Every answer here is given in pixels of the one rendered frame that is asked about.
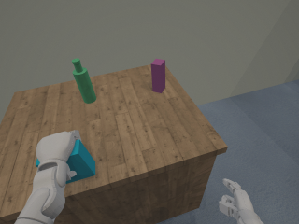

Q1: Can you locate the robot right forearm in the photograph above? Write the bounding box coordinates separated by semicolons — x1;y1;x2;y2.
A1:
236;209;264;224

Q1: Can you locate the sponge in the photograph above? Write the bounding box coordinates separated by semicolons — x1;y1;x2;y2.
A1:
36;140;95;184

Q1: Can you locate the robot left forearm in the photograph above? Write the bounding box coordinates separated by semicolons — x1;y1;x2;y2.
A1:
14;159;68;224

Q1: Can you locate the right robot hand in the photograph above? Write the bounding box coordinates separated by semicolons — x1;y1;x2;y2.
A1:
219;178;254;220

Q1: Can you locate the left robot hand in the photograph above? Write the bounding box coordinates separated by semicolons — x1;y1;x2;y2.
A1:
36;130;82;181

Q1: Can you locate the table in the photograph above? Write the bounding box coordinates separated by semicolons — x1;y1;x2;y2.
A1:
0;64;228;224

